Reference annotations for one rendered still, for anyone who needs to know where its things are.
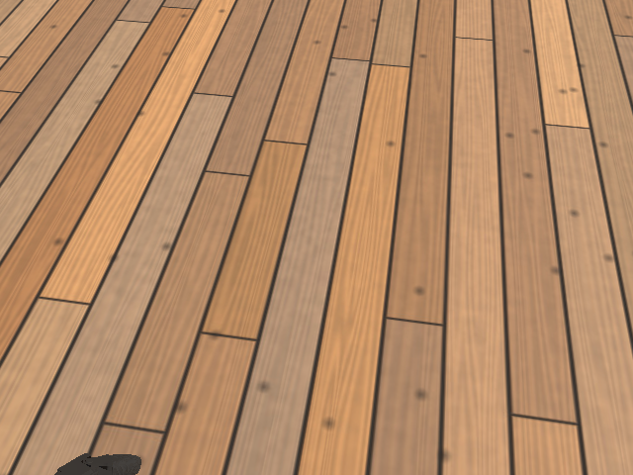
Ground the left robot hand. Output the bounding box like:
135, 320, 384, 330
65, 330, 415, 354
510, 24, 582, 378
54, 453, 141, 475

